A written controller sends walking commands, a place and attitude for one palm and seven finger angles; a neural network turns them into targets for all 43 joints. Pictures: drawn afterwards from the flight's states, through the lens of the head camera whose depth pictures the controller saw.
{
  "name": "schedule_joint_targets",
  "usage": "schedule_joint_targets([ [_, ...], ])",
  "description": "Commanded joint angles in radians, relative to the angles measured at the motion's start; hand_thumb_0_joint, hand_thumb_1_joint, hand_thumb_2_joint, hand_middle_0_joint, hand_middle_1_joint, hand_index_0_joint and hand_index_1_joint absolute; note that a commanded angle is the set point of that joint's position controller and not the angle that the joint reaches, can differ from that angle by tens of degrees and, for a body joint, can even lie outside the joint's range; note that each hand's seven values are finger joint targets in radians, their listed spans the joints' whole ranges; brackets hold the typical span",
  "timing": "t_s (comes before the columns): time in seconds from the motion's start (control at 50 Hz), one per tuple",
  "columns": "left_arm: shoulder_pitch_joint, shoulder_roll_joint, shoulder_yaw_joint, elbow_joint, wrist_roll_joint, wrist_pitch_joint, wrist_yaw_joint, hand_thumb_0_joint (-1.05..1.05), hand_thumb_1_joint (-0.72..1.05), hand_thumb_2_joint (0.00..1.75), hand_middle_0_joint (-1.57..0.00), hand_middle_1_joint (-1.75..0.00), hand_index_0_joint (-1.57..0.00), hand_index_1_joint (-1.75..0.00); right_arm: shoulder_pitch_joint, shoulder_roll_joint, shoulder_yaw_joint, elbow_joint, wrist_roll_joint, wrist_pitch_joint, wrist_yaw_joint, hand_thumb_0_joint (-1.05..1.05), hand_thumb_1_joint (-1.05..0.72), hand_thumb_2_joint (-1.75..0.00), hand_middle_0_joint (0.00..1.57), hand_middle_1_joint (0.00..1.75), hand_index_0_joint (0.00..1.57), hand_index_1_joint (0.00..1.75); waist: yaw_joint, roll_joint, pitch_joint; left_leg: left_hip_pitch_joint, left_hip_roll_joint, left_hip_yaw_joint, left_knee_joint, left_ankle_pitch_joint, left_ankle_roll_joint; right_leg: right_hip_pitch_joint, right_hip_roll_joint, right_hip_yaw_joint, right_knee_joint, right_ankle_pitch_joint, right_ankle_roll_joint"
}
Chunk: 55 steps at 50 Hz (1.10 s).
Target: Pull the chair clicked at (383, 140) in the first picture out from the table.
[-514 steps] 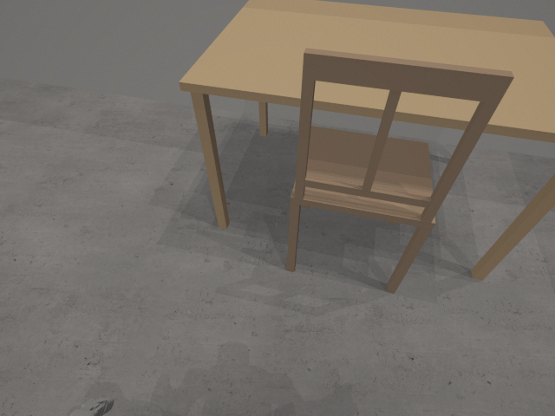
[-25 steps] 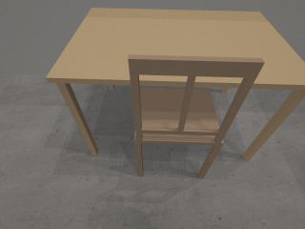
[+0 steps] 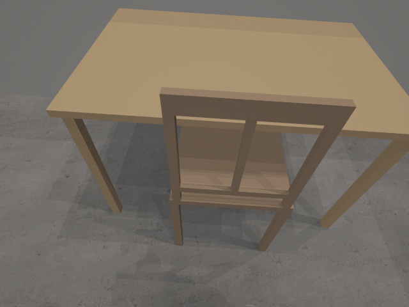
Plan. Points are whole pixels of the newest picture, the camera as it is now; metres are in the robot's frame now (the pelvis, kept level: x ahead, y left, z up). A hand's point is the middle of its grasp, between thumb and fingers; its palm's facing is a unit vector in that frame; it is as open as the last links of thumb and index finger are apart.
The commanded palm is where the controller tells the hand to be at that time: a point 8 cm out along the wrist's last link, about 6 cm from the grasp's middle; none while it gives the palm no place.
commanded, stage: shuffle to correct the standing spot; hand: left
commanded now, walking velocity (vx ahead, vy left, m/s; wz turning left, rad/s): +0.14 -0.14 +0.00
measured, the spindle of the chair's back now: (241, 159) +0.51 -0.07 -0.07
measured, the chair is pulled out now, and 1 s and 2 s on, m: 0.00 0.00 0.00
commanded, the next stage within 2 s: come to a stop and stand still in 0.14 s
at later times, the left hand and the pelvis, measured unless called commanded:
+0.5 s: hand out of the picture +0.05 +0.06 -0.18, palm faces +0.07 -0.99 -0.12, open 7.4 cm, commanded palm none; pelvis +0.07 -0.08 +0.00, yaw -1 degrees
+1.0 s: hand out of the picture +0.10 +0.13 -0.17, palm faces -0.01 -0.97 -0.26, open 7.4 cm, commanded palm none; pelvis +0.06 -0.06 -0.01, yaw -1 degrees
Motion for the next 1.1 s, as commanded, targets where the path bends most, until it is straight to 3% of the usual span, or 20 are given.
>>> schedule_joint_targets([
  [0.0, 0.133, 0.02, -0.005, -0.001, -0.001, -0.006, -0.013, 0.0, 0.9, 0.9, -0.2, -0.3, -0.2, -0.3, 0.001, -0.176, -0.049, -0.066, -0.006, 0.001, -0.005, 0.0, -0.9, -0.9, 0.2, 0.3, 0.2, 0.3, 0.002, 0.155, -0.014, -0.117, 0.181, -0.178, -0.186, -0.363, 0.115, 0.196, 0.05, -0.091, -0.218, 0.046, 0.014],
  [0.04, 0.209, 0.064, 0.004, 0.017, 0.002, -0.012, -0.009, 0.0, 0.9, 0.9, -0.2, -0.3, -0.2, -0.3, -0.003, -0.142, -0.045, -0.062, -0.005, 0.012, 0.0, 0.0, -0.9, -0.9, 0.2, 0.3, 0.2, 0.3, 0.036, 0.041, -0.004, -0.199, 0.097, -0.106, -0.015, -0.418, 0.051, 0.317, 0.046, -0.045, -0.402, 0.041, 0.01],
  [0.06, 0.233, 0.13, 0.014, 0.02, 0.007, -0.019, 0.001, 0.0, 0.9, 0.9, -0.2, -0.3, -0.2, -0.3, 0.005, -0.074, -0.03, -0.077, 0.004, 0.014, 0.0, 0.0, -0.9, -0.9, 0.2, 0.3, 0.2, 0.3, 0.052, -0.202, 0.017, -0.322, -0.019, 0.005, 0.229, -0.409, 0.007, 0.343, -0.105, 0.219, -0.574, -0.122, -0.044],
  [0.08, 0.224, 0.198, 0.027, 0.002, 0.0, -0.013, 0.008, 0.0, 0.9, 0.9, -0.2, -0.3, -0.2, -0.3, -0.03, -0.048, -0.023, -0.113, 0.006, 0.018, 0.004, 0.0, -0.9, -0.9, 0.2, 0.3, 0.2, 0.3, 0.067, -0.347, 0.041, -0.371, -0.032, 0.037, 0.426, -0.437, 0.003, 0.269, -0.27, 0.417, -0.727, -0.214, -0.127],
  [0.1, 0.188, 0.187, 0.022, -0.022, -0.004, -0.007, 0.008, 0.0, 0.9, 0.9, -0.2, -0.3, -0.2, -0.3, -0.053, -0.071, -0.028, -0.122, 0.005, 0.022, 0.006, 0.0, -0.9, -0.9, 0.2, 0.3, 0.2, 0.3, 0.056, -0.222, 0.074, -0.346, -0.002, -0.011, 0.54, -0.395, 0.016, 0.182, -0.286, 0.416, -0.768, -0.281, -0.182],
  [0.16, 0.089, 0.113, 0.014, -0.029, -0.006, -0.029, 0.017, 0.0, 0.9, 0.9, -0.2, -0.3, -0.2, -0.3, 0.0, -0.096, -0.034, -0.077, -0.003, 0.01, 0.014, 0.0, -0.9, -0.9, 0.2, 0.3, 0.2, 0.3, -0.005, -0.165, 0.035, -0.316, 0.031, -0.008, 0.629, -0.259, 0.011, 0.234, -0.181, 0.247, -0.657, 0.047, -0.191],
  [0.3, 0.153, 0.079, -0.014, 0.039, -0.013, -0.051, 0.023, 0.0, 0.9, 0.9, -0.2, -0.3, -0.2, -0.3, -0.016, 0.007, 0.018, -0.033, 0.019, -0.013, -0.003, 0.0, -0.9, -0.9, 0.2, 0.3, 0.2, 0.3, 0.017, -0.051, -0.058, -0.011, -0.033, 0.037, 0.095, -0.137, -0.028, 0.335, -0.137, 0.126, -0.494, 0.732, -0.167],
  [0.34, 0.12, 0.07, -0.023, 0.051, -0.024, -0.05, 0.027, 0.0, 0.9, 0.9, -0.2, -0.3, -0.2, -0.3, 0.042, -0.021, 0.025, -0.002, 0.023, -0.019, -0.015, 0.0, -0.9, -0.9, 0.2, 0.3, 0.2, 0.3, -0.014, -0.034, -0.089, 0.159, -0.02, -0.007, -0.104, 0.086, -0.023, 0.304, -0.097, 0.105, -0.428, 0.753, -0.104],
  [0.38, 0.149, 0.042, -0.029, 0.063, -0.029, -0.044, 0.033, 0.0, 0.9, 0.9, -0.2, -0.3, -0.2, -0.3, 0.045, -0.091, 0.015, 0.007, 0.021, -0.024, -0.029, 0.0, -0.9, -0.9, 0.2, 0.3, 0.2, 0.3, 0.003, 0.035, -0.128, 0.257, 0.107, -0.091, -0.03, 0.539, 0.025, 0.264, -0.052, 0.093, -0.415, 0.587, -0.045],
  [0.4, 0.148, 0.036, -0.03, 0.065, -0.023, -0.033, 0.041, 0.0, 0.9, 0.9, -0.2, -0.3, -0.2, -0.3, 0.031, -0.104, 0.01, 0.003, 0.023, -0.013, -0.034, 0.0, -0.9, -0.9, 0.2, 0.3, 0.2, 0.3, 0.007, 0.036, -0.083, 0.248, 0.132, -0.102, -0.016, 0.571, 0.041, 0.229, -0.038, 0.094, -0.445, 0.463, -0.033],
  [0.46, 0.144, 0.062, -0.027, 0.079, -0.02, -0.012, 0.048, 0.0, 0.9, 0.9, -0.2, -0.3, -0.2, -0.3, -0.017, -0.084, 0.016, 0.0, 0.027, 0.004, -0.04, 0.0, -0.9, -0.9, 0.2, 0.3, 0.2, 0.3, 0.019, 0.135, -0.017, 0.194, 0.112, -0.13, -0.062, 0.47, 0.057, 0.232, -0.05, 0.105, -0.475, 0.36, -0.021],
  [0.58, 0.107, 0.101, -0.017, 0.063, -0.015, -0.008, 0.046, 0.0, 0.9, 0.9, -0.2, -0.3, -0.2, -0.3, -0.026, -0.105, 0.002, -0.028, 0.018, 0.033, -0.026, 0.0, -0.9, -0.9, 0.2, 0.3, 0.2, 0.3, 0.01, 0.005, -0.061, 0.177, 0.073, -0.103, -0.054, 0.196, 0.014, 0.251, -0.095, 0.142, -0.488, 0.438, -0.042],
  [0.74, 0.054, 0.098, -0.027, 0.049, -0.015, -0.011, 0.038, 0.0, 0.9, 0.9, -0.2, -0.3, -0.2, -0.3, -0.019, -0.094, 0.016, -0.014, 0.014, 0.036, -0.01, 0.0, -0.9, -0.9, 0.2, 0.3, 0.2, 0.3, 0.003, -0.036, 0.015, 0.15, 0.058, -0.112, -0.14, 0.018, 0.005, 0.184, -0.081, 0.151, -0.578, 0.146, -0.044],
  [0.76, 0.154, 0.098, -0.035, 0.04, 0.006, -0.045, 0.083, 0.0, 0.9, 0.9, -0.2, -0.3, -0.2, -0.3, -0.063, -0.138, 0.004, -0.083, 0.022, 0.004, -0.004, 0.0, -0.9, -0.9, 0.2, 0.3, 0.2, 0.3, 0.016, -0.05, 0.019, 0.091, 0.05, -0.036, 0.122, 0.072, -0.004, 0.225, -0.13, 0.213, -0.53, 0.774, 0.04],
  [0.78, 0.104, 0.168, -0.022, -0.009, -0.001, -0.051, 0.081, 0.0, 0.9, 0.9, -0.2, -0.3, -0.2, -0.3, 0.017, -0.079, 0.012, -0.096, 0.021, 0.016, 0.007, 0.0, -0.9, -0.9, 0.2, 0.3, 0.2, 0.3, -0.021, -0.136, -0.062, -0.011, -0.001, -0.047, 0.154, -0.147, 0.009, 0.324, -0.184, 0.237, -0.495, 0.736, 0.013],
  [0.8, 0.08, 0.181, -0.014, -0.02, 0.001, -0.051, 0.072, 0.0, 0.9, 0.9, -0.2, -0.3, -0.2, -0.3, 0.02, -0.093, 0.012, -0.086, 0.009, 0.025, 0.01, 0.0, -0.9, -0.9, 0.2, 0.3, 0.2, 0.3, -0.012, -0.023, -0.097, -0.021, -0.005, -0.035, 0.173, -0.168, 0.008, 0.359, -0.222, 0.233, -0.477, 0.761, -0.044],
  [0.86, 0.057, 0.166, -0.022, -0.055, -0.002, -0.048, 0.063, 0.0, 0.9, 0.9, -0.2, -0.3, -0.2, -0.3, 0.025, -0.077, 0.013, -0.101, 0.017, 0.025, 0.013, 0.0, -0.9, -0.9, 0.2, 0.3, 0.2, 0.3, -0.03, -0.047, -0.064, 0.006, -0.005, -0.027, 0.161, -0.174, -0.007, 0.268, -0.175, 0.188, -0.478, 0.521, -0.146],
  [0.96, 0.037, 0.136, -0.03, -0.07, -0.013, -0.028, 0.051, 0.0, 0.9, 0.9, -0.2, -0.3, -0.2, -0.3, 0.066, -0.112, 0.021, -0.08, 0.01, 0.01, 0.01, 0.0, -0.9, -0.9, 0.2, 0.3, 0.2, 0.3, -0.018, -0.014, 0.05, 0.055, 0.048, -0.084, 0.0, 0.004, 0.017, 0.132, -0.045, 0.111, -0.464, 0.163, -0.062],
  [1.0, 0.034, 0.139, -0.029, -0.057, -0.012, -0.012, 0.046, 0.0, 0.9, 0.9, -0.2, -0.3, -0.2, -0.3, 0.058, -0.117, 0.025, -0.067, 0.009, 0.004, 0.009, 0.0, -0.9, -0.9, 0.2, 0.3, 0.2, 0.3, -0.006, 0.097, 0.073, 0.006, 0.056, -0.134, -0.064, -0.021, 0.033, 0.161, -0.018, 0.081, -0.438, 0.079, -0.051],
  [1.08, 0.054, 0.12, -0.033, -0.05, -0.012, -0.006, 0.042, 0.0, 0.9, 0.9, -0.2, -0.3, -0.2, -0.3, 0.06, -0.135, 0.026, -0.068, 0.01, 0.0, 0.006, 0.0, -0.9, -0.9, 0.2, 0.3, 0.2, 0.3, 0.005, 0.029, 0.064, -0.039, 0.059, -0.165, -0.122, -0.15, 0.046, 0.201, -0.001, 0.065, -0.437, 0.02, -0.04],
])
